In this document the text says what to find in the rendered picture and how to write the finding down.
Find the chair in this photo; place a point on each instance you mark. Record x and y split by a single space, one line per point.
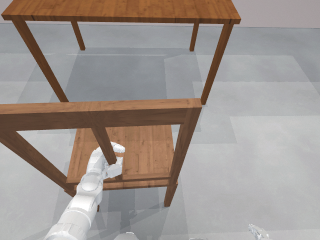
142 127

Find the robot left hand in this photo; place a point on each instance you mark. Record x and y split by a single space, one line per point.
98 163

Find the robot right hand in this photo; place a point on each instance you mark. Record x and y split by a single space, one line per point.
258 233

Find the table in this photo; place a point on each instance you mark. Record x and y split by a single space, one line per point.
123 11

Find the robot left forearm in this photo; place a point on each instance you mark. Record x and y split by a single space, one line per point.
78 216

